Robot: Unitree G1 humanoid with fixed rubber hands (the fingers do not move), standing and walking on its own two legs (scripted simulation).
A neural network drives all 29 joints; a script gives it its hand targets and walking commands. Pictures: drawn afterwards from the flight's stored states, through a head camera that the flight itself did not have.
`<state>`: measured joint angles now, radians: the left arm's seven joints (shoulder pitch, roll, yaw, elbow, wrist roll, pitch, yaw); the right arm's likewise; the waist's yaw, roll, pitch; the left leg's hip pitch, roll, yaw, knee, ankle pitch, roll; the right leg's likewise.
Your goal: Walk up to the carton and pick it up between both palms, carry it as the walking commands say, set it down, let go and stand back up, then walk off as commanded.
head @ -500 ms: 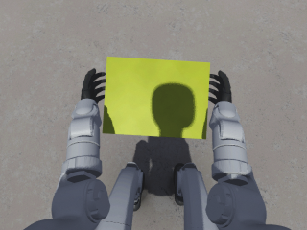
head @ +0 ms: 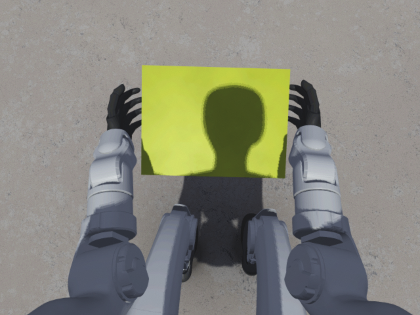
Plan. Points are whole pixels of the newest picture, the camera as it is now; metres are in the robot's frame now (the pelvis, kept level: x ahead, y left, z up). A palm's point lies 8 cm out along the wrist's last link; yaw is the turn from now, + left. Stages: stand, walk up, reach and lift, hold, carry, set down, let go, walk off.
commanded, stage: set down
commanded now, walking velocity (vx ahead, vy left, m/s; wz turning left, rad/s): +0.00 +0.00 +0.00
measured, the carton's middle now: (213, 125) +0.46 +0.04 -0.17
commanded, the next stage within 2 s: none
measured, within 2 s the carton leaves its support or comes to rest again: neither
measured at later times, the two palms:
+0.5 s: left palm (144, 125) +0.44 +0.19 -0.16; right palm (301, 127) +0.47 -0.15 -0.19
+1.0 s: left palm (143, 129) +0.46 +0.23 -0.29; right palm (274, 108) +0.53 -0.11 -0.26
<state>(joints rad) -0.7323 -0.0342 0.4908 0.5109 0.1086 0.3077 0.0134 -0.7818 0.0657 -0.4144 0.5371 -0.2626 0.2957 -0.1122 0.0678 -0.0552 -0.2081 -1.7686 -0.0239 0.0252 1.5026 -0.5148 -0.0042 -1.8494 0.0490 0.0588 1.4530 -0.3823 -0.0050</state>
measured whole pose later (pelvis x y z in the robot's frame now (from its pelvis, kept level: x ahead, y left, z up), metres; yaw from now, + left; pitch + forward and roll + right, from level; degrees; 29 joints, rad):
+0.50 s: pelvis -0.03 -0.01 -0.08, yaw +3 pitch +46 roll +5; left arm -0.98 0.04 0.49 0.57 0.09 0.31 0.02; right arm -1.04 -0.04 -0.41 0.57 -0.24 0.35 -0.12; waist 0.07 -0.01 -0.07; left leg -2.03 -0.03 0.03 1.74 -0.52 -0.01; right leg -2.13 0.05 0.06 1.70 -0.38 0.00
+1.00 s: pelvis -0.06 +0.00 -0.14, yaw +1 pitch +33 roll +3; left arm -1.30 0.23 0.41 0.47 -0.06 0.33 0.07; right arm -1.49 -0.20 -0.34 0.57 -0.15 0.36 -0.14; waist 0.06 -0.10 0.53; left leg -2.01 -0.03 0.04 1.99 -0.55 -0.01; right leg -2.11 0.06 0.05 1.93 -0.39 0.00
